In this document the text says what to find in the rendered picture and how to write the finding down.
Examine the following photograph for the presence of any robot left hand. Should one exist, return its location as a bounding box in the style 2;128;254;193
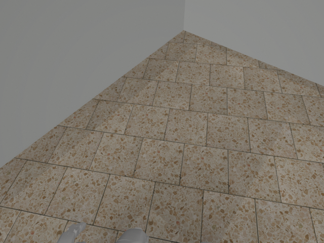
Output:
57;222;86;243

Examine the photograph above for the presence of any left robot thigh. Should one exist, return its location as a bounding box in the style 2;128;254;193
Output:
116;228;149;243

